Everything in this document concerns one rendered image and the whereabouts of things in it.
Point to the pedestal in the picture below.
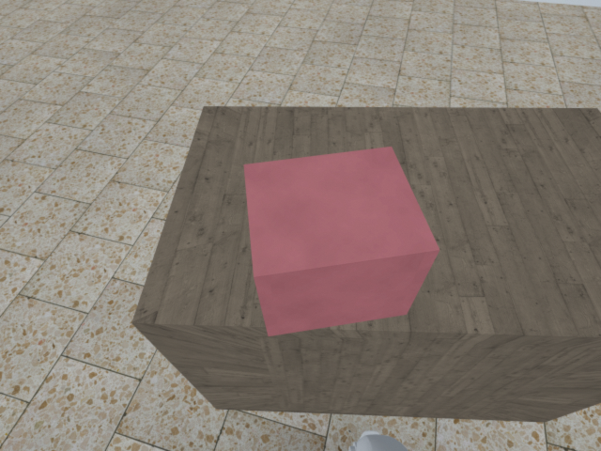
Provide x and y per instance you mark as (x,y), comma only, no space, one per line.
(507,323)

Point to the right robot shin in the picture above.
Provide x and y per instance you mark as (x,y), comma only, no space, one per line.
(369,432)

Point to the carton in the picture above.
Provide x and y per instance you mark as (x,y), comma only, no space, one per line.
(336,239)

